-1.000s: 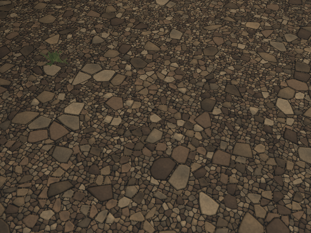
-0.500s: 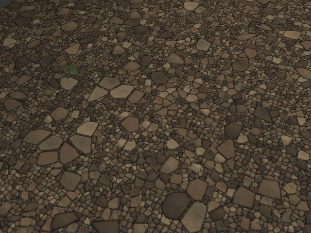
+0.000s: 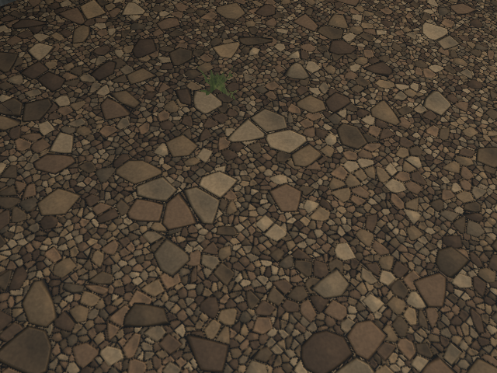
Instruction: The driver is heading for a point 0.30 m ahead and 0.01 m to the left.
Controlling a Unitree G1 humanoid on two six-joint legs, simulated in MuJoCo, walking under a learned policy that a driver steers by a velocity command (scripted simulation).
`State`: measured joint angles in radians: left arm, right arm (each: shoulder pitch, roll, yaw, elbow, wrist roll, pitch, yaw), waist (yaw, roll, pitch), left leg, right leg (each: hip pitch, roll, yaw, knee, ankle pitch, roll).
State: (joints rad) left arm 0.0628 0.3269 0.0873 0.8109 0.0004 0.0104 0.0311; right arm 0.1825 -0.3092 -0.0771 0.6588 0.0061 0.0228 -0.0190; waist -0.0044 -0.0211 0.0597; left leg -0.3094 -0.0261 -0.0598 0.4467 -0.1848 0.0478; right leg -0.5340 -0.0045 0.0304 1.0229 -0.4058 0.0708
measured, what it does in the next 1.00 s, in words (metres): steps on the spot, turning left: right foot, then left foot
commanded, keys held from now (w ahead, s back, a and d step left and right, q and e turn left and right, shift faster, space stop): q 0.28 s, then no key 0.38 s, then w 0.32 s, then no key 0.02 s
